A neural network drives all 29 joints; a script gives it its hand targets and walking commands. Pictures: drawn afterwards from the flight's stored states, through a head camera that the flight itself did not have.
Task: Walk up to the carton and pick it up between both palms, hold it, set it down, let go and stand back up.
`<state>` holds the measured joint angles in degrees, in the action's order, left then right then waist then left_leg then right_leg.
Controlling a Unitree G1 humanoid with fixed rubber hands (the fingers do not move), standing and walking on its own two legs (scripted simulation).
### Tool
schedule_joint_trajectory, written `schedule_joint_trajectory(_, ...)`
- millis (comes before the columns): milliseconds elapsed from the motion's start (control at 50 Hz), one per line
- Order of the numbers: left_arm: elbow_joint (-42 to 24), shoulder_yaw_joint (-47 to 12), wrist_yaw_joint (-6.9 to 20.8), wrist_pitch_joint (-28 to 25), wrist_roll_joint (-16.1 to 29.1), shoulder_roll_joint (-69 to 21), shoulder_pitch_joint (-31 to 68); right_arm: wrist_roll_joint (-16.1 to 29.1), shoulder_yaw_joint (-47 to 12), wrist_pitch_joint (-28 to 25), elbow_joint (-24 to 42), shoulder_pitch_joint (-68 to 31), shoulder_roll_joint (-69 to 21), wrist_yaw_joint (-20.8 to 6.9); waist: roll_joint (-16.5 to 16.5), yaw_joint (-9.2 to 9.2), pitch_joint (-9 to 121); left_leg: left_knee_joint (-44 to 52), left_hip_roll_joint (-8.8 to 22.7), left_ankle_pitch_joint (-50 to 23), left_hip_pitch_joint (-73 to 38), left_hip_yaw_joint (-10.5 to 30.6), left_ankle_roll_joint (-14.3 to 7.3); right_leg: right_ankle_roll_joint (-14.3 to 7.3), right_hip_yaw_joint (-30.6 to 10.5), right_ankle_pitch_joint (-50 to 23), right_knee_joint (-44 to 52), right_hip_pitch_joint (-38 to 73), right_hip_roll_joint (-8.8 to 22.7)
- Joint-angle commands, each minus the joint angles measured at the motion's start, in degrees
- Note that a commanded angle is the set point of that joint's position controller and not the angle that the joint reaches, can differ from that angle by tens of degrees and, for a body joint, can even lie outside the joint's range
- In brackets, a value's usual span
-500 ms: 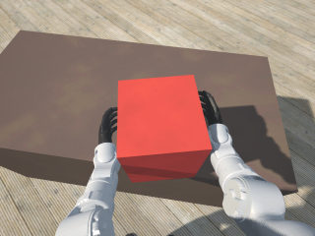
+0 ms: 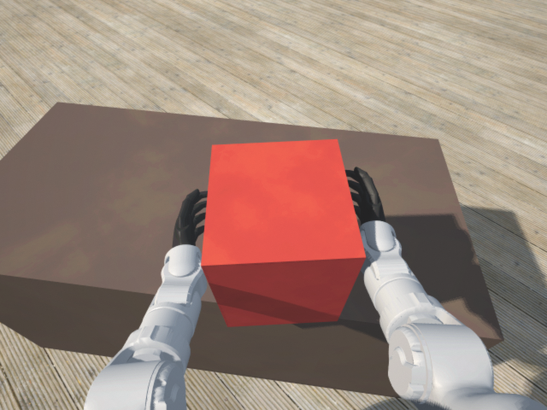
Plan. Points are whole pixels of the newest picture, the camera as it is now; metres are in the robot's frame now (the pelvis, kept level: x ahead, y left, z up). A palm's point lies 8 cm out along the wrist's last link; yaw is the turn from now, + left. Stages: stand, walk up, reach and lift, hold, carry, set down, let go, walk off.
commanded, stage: reach and lift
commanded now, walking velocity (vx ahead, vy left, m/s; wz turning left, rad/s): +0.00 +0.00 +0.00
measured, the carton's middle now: (278, 239) +0.39 +0.01 +0.00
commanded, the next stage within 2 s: none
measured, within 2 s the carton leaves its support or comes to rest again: neither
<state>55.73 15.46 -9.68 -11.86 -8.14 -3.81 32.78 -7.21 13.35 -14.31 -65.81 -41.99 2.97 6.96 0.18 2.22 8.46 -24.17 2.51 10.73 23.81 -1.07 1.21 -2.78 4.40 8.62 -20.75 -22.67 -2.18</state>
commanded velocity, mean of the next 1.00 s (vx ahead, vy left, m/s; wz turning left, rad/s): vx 0.00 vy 0.00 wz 0.00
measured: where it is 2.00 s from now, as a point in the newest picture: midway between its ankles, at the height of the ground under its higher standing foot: outside the picture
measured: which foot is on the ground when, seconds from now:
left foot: down 0.00-1.00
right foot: down 0.00-1.00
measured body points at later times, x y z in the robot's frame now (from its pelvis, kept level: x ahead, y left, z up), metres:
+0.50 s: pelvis +0.01 +0.01 +0.01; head +0.01 +0.04 +0.46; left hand +0.38 +0.16 +0.09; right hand +0.40 -0.13 +0.10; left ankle +0.00 +0.13 -0.74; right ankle +0.01 -0.09 -0.74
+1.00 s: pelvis -0.01 +0.03 +0.01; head -0.03 +0.06 +0.46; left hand +0.38 +0.16 +0.14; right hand +0.38 -0.13 +0.14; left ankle +0.00 +0.13 -0.74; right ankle +0.01 -0.09 -0.74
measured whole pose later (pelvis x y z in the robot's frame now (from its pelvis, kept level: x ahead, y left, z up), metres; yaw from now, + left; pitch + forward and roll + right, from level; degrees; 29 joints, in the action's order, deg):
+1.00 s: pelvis -0.01 +0.03 +0.01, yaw +0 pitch -5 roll -1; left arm 20.5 13.6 -3.0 26.9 -16.2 -4.9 33.3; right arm 1.5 10.9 8.9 -42.4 -38.2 0.9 8.3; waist -3.5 -2.9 -1.1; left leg -18.5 -0.4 9.8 3.7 -1.5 -1.2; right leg -0.1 2.7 8.2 -16.2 -2.9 0.1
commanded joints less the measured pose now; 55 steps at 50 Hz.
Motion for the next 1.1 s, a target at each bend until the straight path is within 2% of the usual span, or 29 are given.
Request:
schedule_joint_trajectory(0,-17.2,-16.1,4.9,-0.6,-2.8,-34.5,50.0,-0.9,-14.7,2.3,7.9,-32.3,-39.6,-9.6,-2.0,-0.61,24.0,2.9,-2.5,-4.7,-9.7,-0.7,0.4,3.2,-2.7,-5.1,0.8,16.8,0.4)
schedule_joint_trajectory(100,-19.1,-13.8,6.7,8.1,-5.7,-33.0,44.8,0.5,-13.1,7.2,8.3,-31.3,-38.5,-9.4,-2.1,-1.27,17.2,5.4,-2.6,-6.6,-12.6,-1.1,0.5,3.7,-3.0,-6.8,2.7,22.0,0.8)
schedule_joint_trajectory(180,-24.6,-13.8,8.1,13.5,-7.2,-32.5,40.2,2.6,-14.6,9.2,13.4,-30.7,-37.6,-8.9,-2.5,-0.86,18.6,5.8,-3.2,-14.4,-15.7,-1.8,0.9,4.2,-3.3,-16.6,2.7,29.7,0.7)
schedule_joint_trajectory(260,-32.2,-18.4,8.8,17.2,-6.7,-34.6,36.0,5.2,-17.6,9.6,19.0,-29.0,-37.0,-8.3,-0.1,-2.67,19.6,4.8,-3.8,-22.6,-19.4,-1.3,2.0,4.4,-2.6,-25.9,1.8,33.5,0.0)
schedule_joint_trajectory(360,-39.2,-22.5,10.2,21.0,-5.5,-34.9,31.3,7.9,-23.3,10.3,28.4,-27.4,-38.6,-6.9,-0.9,-3.38,17.5,4.2,-4.4,-24.6,-21.0,-0.8,1.8,5.3,-2.3,-31.5,1.1,34.7,0.1)
schedule_joint_trajectory(400,-42.0,-25.6,10.3,22.2,-5.0,-35.6,30.2,9.0,-25.6,10.6,32.2,-27.4,-38.5,-6.5,0.3,-3.89,17.0,3.7,-4.4,-26.2,-22.3,-0.2,2.1,5.2,-1.7,-30.9,0.9,33.6,-0.3)
schedule_joint_trajectory(440,-48.0,-30.0,10.0,22.9,-3.1,-37.4,30.5,10.8,-29.0,10.9,38.0,-27.5,-39.3,-6.2,1.2,-4.41,20.9,2.7,-4.3,-29.4,-24.4,0.2,2.6,5.0,-1.6,-31.4,0.7,33.0,-0.9)
schedule_joint_trajectory(500,-49.4,-32.3,10.2,24.7,-1.7,-36.3,28.1,11.5,-31.6,12.2,44.1,-26.9,-38.5,-5.5,0.3,-5.11,21.0,2.4,-4.1,-28.4,-25.7,0.8,2.3,4.9,-1.6,-28.3,1.6,31.1,-0.9)
schedule_joint_trajectory(560,-49.5,-32.8,11.1,27.0,-1.2,-34.7,28.3,10.9,-32.4,13.9,47.7,-28.3,-37.7,-4.9,-1.0,-5.21,18.8,3.4,-4.0,-23.4,-25.8,0.8,1.5,5.0,-1.3,-22.4,2.8,29.0,-0.6)
schedule_joint_trajectory(600,-49.9,-32.8,11.9,28.5,-0.5,-33.7,29.7,10.5,-32.1,15.1,47.6,-27.7,-37.2,-4.6,-1.9,-5.97,17.0,4.2,-3.8,-20.0,-25.6,0.8,0.9,5.1,-1.1,-19.0,3.4,27.4,-0.1)
schedule_joint_trajectory(660,-46.1,-30.9,12.7,30.5,-1.4,-32.9,30.4,9.9,-30.5,16.8,45.9,-30.1,-36.8,-4.7,-2.0,-5.16,14.3,5.7,-3.7,-13.7,-24.4,0.6,0.4,4.9,-1.1,-12.0,4.2,25.1,0.1)
schedule_joint_trajectory(700,-44.3,-29.9,13.4,31.7,-1.5,-33.1,31.9,9.7,-28.5,17.5,43.7,-31.2,-36.5,-4.7,-1.9,-5.49,13.2,6.6,-3.4,-10.6,-24.6,0.5,0.0,4.8,-0.8,-7.9,4.8,23.6,0.3)
schedule_joint_trajectory(780,-42.8,-28.3,13.7,33.2,-2.6,-33.9,36.0,9.1,-23.9,18.3,37.6,-32.8,-35.6,-5.4,1.1,-6.06,11.7,7.9,-2.7,-6.8,-25.2,0.7,0.5,4.0,-0.5,-2.8,5.4,21.9,0.3)
schedule_joint_trajectory(820,-42.3,-28.5,13.5,33.9,-2.6,-35.0,37.2,9.4,-22.9,18.1,37.2,-35.0,-35.2,-5.8,2.6,-6.16,13.2,7.9,-2.3,-6.5,-26.7,1.0,0.8,3.8,-0.2,-2.0,5.2,21.6,0.1)
schedule_joint_trajectory(900,-41.1,-27.7,13.2,35.4,-2.9,-36.0,36.8,10.4,-23.0,17.9,38.0,-37.4,-34.8,-6.1,2.0,-5.7,13.7,7.5,-2.1,-9.0,-28.6,1.3,0.9,3.8,0.1,-3.4,5.5,22.5,-0.2)
schedule_joint_trajectory(980,-40.8,-25.9,13.7,36.9,-3.7,-34.9,34.9,11.8,-25.2,18.5,39.8,-37.1,-35.2,-5.3,0.1,-5.45,11.3,6.9,-2.9,-13.4,-28.3,0.9,0.5,4.3,-0.2,-7.5,5.7,24.9,-0.5)
schedule_joint_trajectory(1040,-43.3,-25.1,14.6,37.8,-3.4,-33.3,33.0,13.4,-28.5,19.2,43.3,-36.6,-36.3,-4.1,-2.4,-5.08,12.0,6.4,-3.8,-16.8,-28.6,0.1,-0.4,5.0,-0.6,-12.9,5.6,27.5,-0.2)
schedule_joint_trajectory(1080,-44.9,-25.6,14.9,38.6,-3.4,-33.5,31.6,15.0,-30.4,19.5,45.6,-36.9,-36.4,-3.3,-2.3,-5.21,12.9,5.4,-3.9,-20.1,-29.4,0.5,0.0,5.0,-0.6,-16.6,5.1,28.7,-0.5)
